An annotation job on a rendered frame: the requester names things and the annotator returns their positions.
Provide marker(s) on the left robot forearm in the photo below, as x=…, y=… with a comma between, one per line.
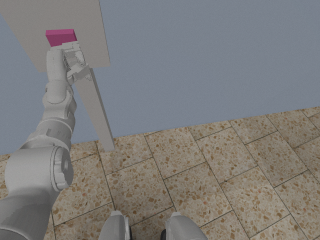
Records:
x=58, y=121

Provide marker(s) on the robot left thigh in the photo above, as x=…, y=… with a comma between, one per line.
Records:
x=116, y=227

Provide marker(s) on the panel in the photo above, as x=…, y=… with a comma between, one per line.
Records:
x=29, y=20

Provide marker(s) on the left robot upper arm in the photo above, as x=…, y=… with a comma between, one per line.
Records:
x=35, y=177

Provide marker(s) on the button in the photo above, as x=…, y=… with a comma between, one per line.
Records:
x=58, y=36

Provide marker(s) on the robot left hand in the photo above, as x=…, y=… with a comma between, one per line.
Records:
x=58, y=68

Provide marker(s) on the robot left shin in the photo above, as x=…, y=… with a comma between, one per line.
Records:
x=116, y=212

